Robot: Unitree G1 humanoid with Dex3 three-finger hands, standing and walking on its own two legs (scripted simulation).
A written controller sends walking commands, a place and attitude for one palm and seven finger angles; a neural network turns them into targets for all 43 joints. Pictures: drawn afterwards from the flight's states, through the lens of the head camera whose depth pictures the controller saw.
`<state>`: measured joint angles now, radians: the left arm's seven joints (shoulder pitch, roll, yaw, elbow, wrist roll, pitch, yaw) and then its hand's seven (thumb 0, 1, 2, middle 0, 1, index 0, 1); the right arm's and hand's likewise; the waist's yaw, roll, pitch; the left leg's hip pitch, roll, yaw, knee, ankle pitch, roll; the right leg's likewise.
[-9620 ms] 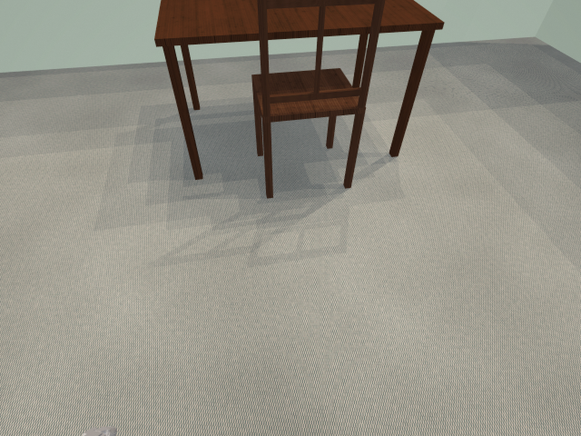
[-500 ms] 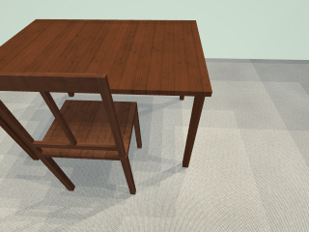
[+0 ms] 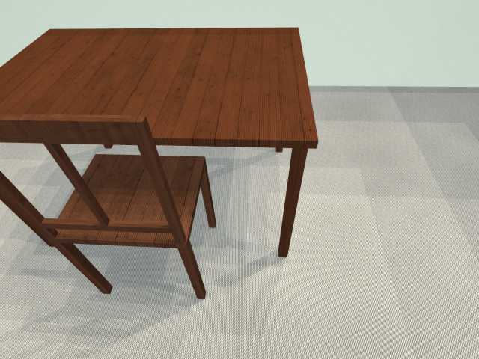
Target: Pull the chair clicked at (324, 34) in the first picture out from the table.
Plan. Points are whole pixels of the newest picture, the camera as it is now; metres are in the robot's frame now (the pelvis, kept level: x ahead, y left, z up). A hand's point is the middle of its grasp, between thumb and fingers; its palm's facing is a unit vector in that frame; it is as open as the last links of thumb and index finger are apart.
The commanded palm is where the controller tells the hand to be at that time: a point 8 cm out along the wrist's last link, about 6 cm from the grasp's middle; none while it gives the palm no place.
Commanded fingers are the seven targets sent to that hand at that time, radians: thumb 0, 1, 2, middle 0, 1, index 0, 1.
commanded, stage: look again from close up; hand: left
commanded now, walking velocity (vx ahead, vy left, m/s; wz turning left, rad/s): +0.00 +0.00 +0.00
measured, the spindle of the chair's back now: (82, 188) +0.49 +0.43 -0.06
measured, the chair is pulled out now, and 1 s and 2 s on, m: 0.00 0.00 0.00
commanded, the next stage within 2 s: shuffle to correct the standing spot in 0.42 s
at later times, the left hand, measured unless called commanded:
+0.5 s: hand out of the picture -0.01 +0.16 -0.17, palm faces +0.05 -0.98 -0.17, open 7.3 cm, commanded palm none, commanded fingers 0.00 0.90 0.90 -0.20 -0.30 -0.20 -0.30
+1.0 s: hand out of the picture +0.06 +0.19 -0.18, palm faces +0.07 -0.97 -0.22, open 7.3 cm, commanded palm none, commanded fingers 0.00 0.90 0.90 -0.20 -0.30 -0.20 -0.30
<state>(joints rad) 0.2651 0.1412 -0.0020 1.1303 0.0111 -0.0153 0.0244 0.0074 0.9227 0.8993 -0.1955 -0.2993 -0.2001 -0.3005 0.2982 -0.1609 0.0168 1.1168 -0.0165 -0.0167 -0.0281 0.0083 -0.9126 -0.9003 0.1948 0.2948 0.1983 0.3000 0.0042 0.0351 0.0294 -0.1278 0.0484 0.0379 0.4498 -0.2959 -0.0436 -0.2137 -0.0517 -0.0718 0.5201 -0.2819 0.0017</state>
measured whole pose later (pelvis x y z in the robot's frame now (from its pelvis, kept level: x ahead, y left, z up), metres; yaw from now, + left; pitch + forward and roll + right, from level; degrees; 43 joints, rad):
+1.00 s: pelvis +0.06 +0.02 -0.01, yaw +1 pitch -1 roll +1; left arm 0.28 0.14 0.03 1.10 0.01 -0.03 0.03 0.01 0.92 0.90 -0.19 -0.30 -0.20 -0.30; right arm 0.39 -0.11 0.01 1.14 -0.01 -0.02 -0.05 0.01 -0.91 -0.90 0.20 0.29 0.20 0.30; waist -0.01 0.01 0.06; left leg -0.15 0.02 0.04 0.64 -0.43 -0.01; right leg -0.24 -0.05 -0.12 0.63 -0.36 -0.03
